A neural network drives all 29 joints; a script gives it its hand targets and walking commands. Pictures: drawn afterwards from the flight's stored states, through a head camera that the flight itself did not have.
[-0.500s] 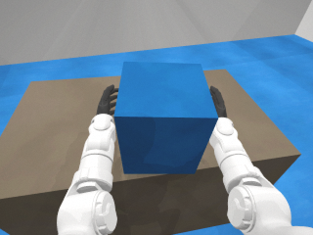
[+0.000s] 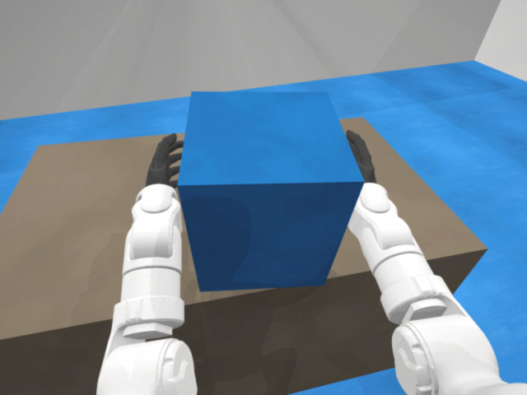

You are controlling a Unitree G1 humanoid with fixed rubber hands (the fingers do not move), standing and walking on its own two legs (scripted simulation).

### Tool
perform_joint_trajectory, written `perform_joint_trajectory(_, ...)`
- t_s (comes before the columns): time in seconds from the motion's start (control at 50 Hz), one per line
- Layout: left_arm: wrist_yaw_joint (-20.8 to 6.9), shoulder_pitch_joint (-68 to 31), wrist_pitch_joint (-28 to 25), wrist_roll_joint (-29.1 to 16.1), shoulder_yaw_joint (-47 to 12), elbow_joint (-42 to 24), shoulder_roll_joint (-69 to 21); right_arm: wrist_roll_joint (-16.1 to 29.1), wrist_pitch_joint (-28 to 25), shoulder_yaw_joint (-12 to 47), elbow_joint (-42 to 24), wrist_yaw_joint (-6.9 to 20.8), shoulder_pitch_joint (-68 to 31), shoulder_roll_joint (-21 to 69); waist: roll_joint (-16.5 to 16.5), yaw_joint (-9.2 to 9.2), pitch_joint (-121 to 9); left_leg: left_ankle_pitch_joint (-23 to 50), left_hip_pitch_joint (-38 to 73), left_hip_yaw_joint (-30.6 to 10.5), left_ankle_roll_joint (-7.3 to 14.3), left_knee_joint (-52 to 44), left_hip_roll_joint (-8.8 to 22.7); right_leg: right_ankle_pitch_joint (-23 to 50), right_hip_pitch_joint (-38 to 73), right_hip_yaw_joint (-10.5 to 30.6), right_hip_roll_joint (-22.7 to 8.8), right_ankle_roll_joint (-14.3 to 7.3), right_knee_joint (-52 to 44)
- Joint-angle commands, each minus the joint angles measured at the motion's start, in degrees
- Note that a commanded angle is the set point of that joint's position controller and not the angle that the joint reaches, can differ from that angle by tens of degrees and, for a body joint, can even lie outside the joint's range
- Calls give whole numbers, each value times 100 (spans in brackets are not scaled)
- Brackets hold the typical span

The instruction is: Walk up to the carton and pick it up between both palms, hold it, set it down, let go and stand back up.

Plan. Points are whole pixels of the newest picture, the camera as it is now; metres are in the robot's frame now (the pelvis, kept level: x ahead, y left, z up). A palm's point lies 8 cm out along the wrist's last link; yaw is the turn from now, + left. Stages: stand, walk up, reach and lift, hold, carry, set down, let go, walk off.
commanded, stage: reach and lift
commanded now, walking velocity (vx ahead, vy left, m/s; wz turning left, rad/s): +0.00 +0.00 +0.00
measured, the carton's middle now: (261, 194) +0.39 +0.00 +0.14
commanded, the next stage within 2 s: hold in 1.46 s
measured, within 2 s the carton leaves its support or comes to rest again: neither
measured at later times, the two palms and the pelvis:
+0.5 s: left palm (150, 172) +0.37 +0.16 +0.20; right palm (363, 162) +0.37 -0.14 +0.21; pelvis +0.00 +0.00 +0.00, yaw +0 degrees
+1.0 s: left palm (153, 163) +0.38 +0.15 +0.22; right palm (366, 155) +0.38 -0.15 +0.22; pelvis +0.00 +0.00 +0.00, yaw +0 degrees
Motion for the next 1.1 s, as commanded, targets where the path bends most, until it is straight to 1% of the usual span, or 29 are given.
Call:
perform_joint_trajectory(0.0, -946, -4010, 95, -538, -2369, -506, -3092, 31, -20, 1556, -1318, 479, -4443, 3048, 388, -114, -1903, 415, 1168, 179, 78, -144, -334, 777, -423, -329, 249, 256, -242)
perform_joint_trajectory(0.04, -949, -4179, 193, -456, -2248, -464, -3024, -65, 54, 1367, -1051, 545, -4503, 3032, 349, -110, -1921, 219, 1218, 231, 96, -236, -302, 314, -570, -350, 263, 225, -309)
perform_joint_trajectory(0.1, -910, -4380, 257, -558, -2283, -544, -2993, -102, 98, 1173, -1010, 596, -4626, 3065, 368, -163, -2036, 145, 1266, 198, 93, -241, -264, 132, -681, -393, 294, 193, -311)
perform_joint_trajectory(0.18, -818, -4452, 278, -892, -2699, -816, -3336, 281, 29, 1598, -1933, 567, -5287, 3236, 516, -109, -3008, 1115, 1676, 120, 19, 124, -314, 1132, -410, -333, 326, 212, -142)
perform_joint_trajectory(0.2, -788, -4331, 307, -854, -2694, -781, -3323, 377, 68, 1745, -1988, 540, -5272, 3176, 496, -57, -2908, 1254, 1693, 118, 6, 159, -325, 1272, -393, -327, 345, 242, -140)
perform_joint_trajectory(0.22, -786, -4389, 297, -885, -2745, -909, -3304, 419, 88, 1877, -1990, 498, -5250, 3238, 383, -107, -3096, 1446, 1708, 105, 21, 236, -331, 1557, -300, -303, 362, 279, -74)
perform_joint_trajectory(0.26, -746, -4181, 338, -924, -2949, -1152, -3377, 658, 102, 2215, -2482, 436, -5385, 3252, 487, -83, -3297, 1905, 1845, 86, -36, 391, -355, 1859, -219, -360, 388, 269, -14)
perform_joint_trajectory(0.32, -794, -3922, 516, -797, -2838, -1085, -3179, 733, 422, 2354, -2145, 338, -4909, 3230, 316, -87, -2586, 1538, 1518, 80, 13, 253, -387, 1636, -262, -238, 411, 306, -98)
perform_joint_trajectory(0.36, -868, -3808, 653, -656, -2619, -980, -3078, 723, 610, 2231, -1901, 331, -4717, 3110, 323, -96, -2094, 1109, 1253, 92, 48, 46, -383, 1175, -291, -252, 380, 282, -158)
perform_joint_trajectory(0.38, -909, -3867, 738, -558, -2470, -882, -2945, 684, 717, 2120, -1508, 334, -4614, 3093, 302, -101, -1660, 865, 1082, 154, 61, -40, -377, 955, -303, -255, 357, 299, -223)
perform_joint_trajectory(0.4, -958, -3928, 802, -546, -2353, -895, -2944, 745, 745, 2011, -1537, 360, -4700, 3075, 202, -31, -1589, 600, 957, 169, 83, -143, -357, 644, -268, -260, 363, 301, -243)
perform_joint_trajectory(0.46, -990, -4272, 917, -555, -2415, -1097, -3018, 830, 822, 1825, -1331, 425, -4738, 3078, 561, -69, -1561, 596, 1015, 154, -5, -175, -344, 391, -437, -281, 389, 203, -269)
perform_joint_trajectory(0.52, -895, -4519, 895, -777, -2770, -1423, -3199, 949, 745, 1885, -1839, 433, -5189, 3119, 849, -159, -2248, 1156, 1455, 98, -86, 30, -315, 818, -514, -276, 399, 143, -198)
perform_joint_trajectory(0.54, -857, -4597, 895, -861, -2849, -1423, -3277, 942, 751, 1799, -1823, 423, -5190, 3144, 910, -221, -2257, 1163, 1570, 66, -136, 104, -281, 679, -582, -290, 414, 124, -213)
perform_joint_trajectory(0.6, -824, -4522, 845, -926, -2950, -1561, -3218, 1008, 846, 2038, -1948, 367, -5034, 3214, 587, -274, -2536, 1387, 1672, 42, -95, 178, -296, 1061, -457, -254, 438, 195, -154)
perform_joint_trajectory(0.68, -793, -4600, 805, -993, -2947, -1580, -3232, 1000, 900, 2225, -2218, 319, -5226, 3335, 536, -165, -2699, 1286, 1423, 20, -36, 203, -346, 1228, -395, -213, 414, 239, -119)
perform_joint_trajectory(0.72, -811, -4415, 868, -943, -2886, -1263, -3198, 999, 970, 2218, -2080, 299, -5116, 3276, 429, -194, -2466, 1062, 1275, 42, 16, 127, -360, 1107, -374, -171, 397, 259, -153)
perform_joint_trajectory(0.74, -817, -4672, 841, -1037, -2901, -1485, -3247, 1072, 972, 2241, -2088, 315, -5200, 3371, 488, -206, -2658, 1051, 1337, 35, 14, 126, -331, 1043, -425, -206, 395, 269, -108)
perform_joint_trajectory(0.76, -827, -4639, 888, -986, -2883, -1271, -3222, 1060, 1002, 2174, -2041, 296, -5252, 3271, 552, -245, -2387, 1073, 1290, 40, -19, 142, -336, 998, -545, -191, 408, 258, -140)
perform_joint_trajectory(0.8, -867, -4575, 937, -918, -2731, -1179, -3163, 1026, 1082, 2142, -1823, 290, -5164, 3311, 452, -212, -2210, 859, 1207, 70, 1, 88, -339, 922, -511, -201, 393, 261, -194)
perform_joint_trajectory(0.82, -865, -4412, 930, -936, -2731, -1319, -3125, 1098, 1066, 2220, -1950, 273, -5083, 3322, 389, -141, -2408, 1170, 1341, 64, -26, 169, -351, 1243, -338, -180, 424, 239, -139)
perform_joint_trajectory(0.84, -860, -4496, 964, -953, -2767, -1340, -3168, 1145, 1101, 2230, -1919, 259, -5089, 3250, 497, -164, -2405, 1194, 1297, 30, -41, 138, -358, 1276, -286, -157, 438, 235, -145)
perform_joint_trajectory(0.88, -888, -4615, 986, -947, -2648, -1284, -3148, 1233, 1156, 2295, -1956, 235, -5286, 3365, 345, -125, -2403, 1191, 1223, 73, -38, 140, -378, 1244, -275, -190, 471, 279, -157)
perform_joint_trajectory(0.9, -880, -4777, 957, -1073, -2777, -1431, -3266, 1294, 1144, 2328, -2124, 219, -5418, 3458, 478, -145, -2570, 1253, 1282, 58, -61, 180, -391, 1321, -274, -142, 441, 272, -115)
perform_joint_trajectory(0.94, -859, -4744, 962, -1012, -2738, -1452, -3133, 1390, 1219, 2416, -2076, 194, -5320, 3479, 483, -92, -2449, 1295, 1164, 94, -34, 190, -435, 1444, -183, -46, 418, 319, -118)
perform_joint_trajectory(0.96, -842, -4748, 988, -966, -2718, -1379, -3159, 1421, 1288, 2384, -1838, 205, -5173, 3415, 517, -144, -2379, 1261, 1174, 68, -42, 165, -408, 1321, -289, -92, 437, 319, -106)
perform_joint_trajectory(1.0, -815, -4887, 979, -1060, -2789, -1442, -3136, 1476, 1271, 2493, -2310, 190, -5546, 3455, 439, -110, -2775, 1195, 1241, 30, -36, 252, -416, 1302, -278, -122, 433, 326, -76)
perform_joint_trajectory(1.06, -825, -4734, 1044, -1021, -2678, -1341, -3068, 1516, 1406, 2487, -2050, 166, -5360, 3495, 298, -40, -2385, 1201, 1151, 61, 31, 199, -430, 1478, -305, -68, 451, 354, -100)
perform_joint_trajectory(1.08, -837, -4744, 1052, -1100, -2733, -1444, -3054, 1590, 1398, 2541, -2178, 140, -5347, 3498, 335, -137, -2695, 1380, 1218, 51, 27, 260, -434, 1779, -206, -74, 445, 368, -33)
